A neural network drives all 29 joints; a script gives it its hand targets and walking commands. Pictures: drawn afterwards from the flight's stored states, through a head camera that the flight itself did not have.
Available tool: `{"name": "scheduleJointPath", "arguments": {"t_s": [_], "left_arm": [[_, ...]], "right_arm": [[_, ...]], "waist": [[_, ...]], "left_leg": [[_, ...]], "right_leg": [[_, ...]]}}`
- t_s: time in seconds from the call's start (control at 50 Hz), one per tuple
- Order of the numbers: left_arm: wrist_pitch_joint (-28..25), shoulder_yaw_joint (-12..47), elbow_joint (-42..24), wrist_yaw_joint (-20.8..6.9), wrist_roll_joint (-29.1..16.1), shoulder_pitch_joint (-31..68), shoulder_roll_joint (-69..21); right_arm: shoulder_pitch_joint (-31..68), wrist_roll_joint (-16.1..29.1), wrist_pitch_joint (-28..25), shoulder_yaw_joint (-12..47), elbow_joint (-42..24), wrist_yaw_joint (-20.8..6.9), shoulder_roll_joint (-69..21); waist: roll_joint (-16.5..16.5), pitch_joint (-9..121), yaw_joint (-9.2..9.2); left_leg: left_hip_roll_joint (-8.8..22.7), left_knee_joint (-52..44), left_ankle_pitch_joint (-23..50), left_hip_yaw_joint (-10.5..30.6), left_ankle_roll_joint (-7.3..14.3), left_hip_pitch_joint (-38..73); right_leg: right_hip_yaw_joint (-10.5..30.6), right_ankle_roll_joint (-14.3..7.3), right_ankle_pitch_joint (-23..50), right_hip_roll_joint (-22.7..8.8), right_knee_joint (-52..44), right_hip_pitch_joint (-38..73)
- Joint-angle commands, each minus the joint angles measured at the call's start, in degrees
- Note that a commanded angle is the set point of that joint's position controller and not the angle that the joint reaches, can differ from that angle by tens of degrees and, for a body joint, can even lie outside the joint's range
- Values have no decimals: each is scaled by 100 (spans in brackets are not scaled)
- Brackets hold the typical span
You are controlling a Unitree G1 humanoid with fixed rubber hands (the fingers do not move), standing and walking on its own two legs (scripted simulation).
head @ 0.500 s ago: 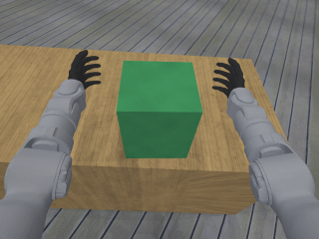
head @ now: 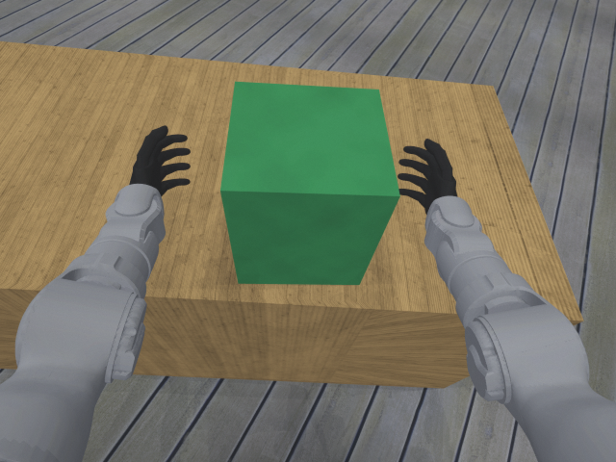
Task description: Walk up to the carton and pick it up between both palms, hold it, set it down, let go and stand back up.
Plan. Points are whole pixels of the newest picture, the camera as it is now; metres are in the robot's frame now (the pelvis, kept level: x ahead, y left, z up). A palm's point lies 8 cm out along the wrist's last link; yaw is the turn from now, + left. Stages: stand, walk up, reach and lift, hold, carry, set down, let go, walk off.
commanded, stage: reach and lift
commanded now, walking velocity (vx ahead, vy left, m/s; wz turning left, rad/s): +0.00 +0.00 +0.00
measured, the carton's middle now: (303, 193) +0.51 +0.03 +0.00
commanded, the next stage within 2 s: none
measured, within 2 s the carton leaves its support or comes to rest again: neither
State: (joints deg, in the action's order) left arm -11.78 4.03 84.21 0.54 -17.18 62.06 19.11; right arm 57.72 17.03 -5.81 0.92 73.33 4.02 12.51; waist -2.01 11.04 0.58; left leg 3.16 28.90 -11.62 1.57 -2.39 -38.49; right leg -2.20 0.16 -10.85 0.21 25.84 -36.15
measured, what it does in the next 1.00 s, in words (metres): stands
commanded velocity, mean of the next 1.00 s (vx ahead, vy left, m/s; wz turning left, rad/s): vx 0.00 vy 0.00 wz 0.00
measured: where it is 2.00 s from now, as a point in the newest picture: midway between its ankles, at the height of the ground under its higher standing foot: outside the picture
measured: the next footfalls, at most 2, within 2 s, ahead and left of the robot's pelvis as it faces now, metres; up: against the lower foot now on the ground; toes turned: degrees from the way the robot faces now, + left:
none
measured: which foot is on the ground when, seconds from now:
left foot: down 0.00-1.00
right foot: down 0.00-1.00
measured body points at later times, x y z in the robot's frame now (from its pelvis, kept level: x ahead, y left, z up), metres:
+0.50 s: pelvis +0.00 +0.00 -0.02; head +0.12 +0.01 +0.42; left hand +0.48 +0.21 +0.03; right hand +0.49 -0.16 +0.04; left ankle +0.00 +0.14 -0.73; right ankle -0.01 -0.12 -0.73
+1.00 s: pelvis +0.00 +0.01 -0.01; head +0.13 +0.02 +0.42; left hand +0.48 +0.19 +0.02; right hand +0.48 -0.12 +0.02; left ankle +0.00 +0.14 -0.73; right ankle -0.01 -0.12 -0.73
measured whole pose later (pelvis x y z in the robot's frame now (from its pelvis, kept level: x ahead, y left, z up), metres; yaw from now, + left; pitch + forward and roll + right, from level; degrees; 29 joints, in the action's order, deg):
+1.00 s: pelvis +0.00 +0.01 -0.01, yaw +0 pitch +25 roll -1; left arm -24.3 -20.1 84.8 3.8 4.5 62.1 9.3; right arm 56.5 -13.3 -19.1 -26.9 70.9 6.7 2.0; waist -0.3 9.6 0.6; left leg 2.6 34.7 -14.1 -0.2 -1.0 -45.6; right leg -2.0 1.1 -12.7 -1.0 31.9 -43.1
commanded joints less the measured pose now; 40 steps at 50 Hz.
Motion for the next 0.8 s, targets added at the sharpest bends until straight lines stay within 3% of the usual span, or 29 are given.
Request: {"name": "scheduleJointPath", "arguments": {"t_s": [0.0, 0.14, 0.24, 0.34, 0.4, 0.46, 0.62, 0.7, 0.78], "left_arm": [[-869, 135, -945, 96, -260, 3246, 781], [-1186, 215, -553, 102, -281, 3245, 635], [-1225, -50, -130, 43, -108, 2911, 708], [-1225, -148, 96, 21, -51, 2665, 679], [-1248, -188, 0, 26, 11, 2668, 650], [-1312, -170, -156, 52, -22, 2773, 482], [-1473, -279, -583, 38, 112, 3062, 118], [-1479, -595, -544, 23, 523, 3099, -160], [-1515, -1085, -756, 46, 1138, 3100, -584]], "right_arm": [[2952, -278, -750, -408, -1240, 2, 1072], [2992, -425, -1152, -466, -913, -1, 1078], [2961, -306, -1304, -147, -608, 31, 996], [2857, -51, -1312, 139, -292, 33, 829], [2883, 91, -1307, 268, -231, 10, 717], [2963, 142, -1328, 269, -350, -22, 612], [3023, -462, -1397, -204, -566, 68, 273], [3046, -1009, -1434, -666, -575, 141, -41], [3028, -1741, -1515, -1242, -856, 176, -570]], "waist": [[837, 5005, -30], [869, 5623, -31], [357, 5243, 113], [48, 4840, 212], [-2, 4629, 256], [160, 4799, 303], [362, 5372, 48], [439, 5219, -3], [465, 5238, 78]], "left_leg": [[-217, 536, 2586, -471, -431, 1572], [-200, 1036, 3030, -555, -520, 1527], [-258, 1067, 3015, -601, -381, 866], [-273, 984, 2885, -599, -258, 396], [-298, 974, 2772, -618, -205, 185], [-278, 999, 2880, -565, -232, 377], [-313, 1180, 2967, -585, -297, 407], [-319, 1190, 2915, -609, -327, 562], [-308, 1067, 3031, -652, -339, 854]], "right_leg": [[-178, -5, 2090, 84, 496, 1383], [-289, 14, 2287, 150, 890, 953], [-184, 173, 2991, 148, 1215, 1598], [-51, 223, 3167, 120, 1333, 1934], [17, 230, 3096, 103, 1356, 1930], [10, 193, 2869, 94, 1292, 1655], [13, 138, 3048, 63, 1388, 1628], [-34, 149, 2906, 53, 1298, 1563], [-87, 141, 2837, 70, 1160, 1668]]}}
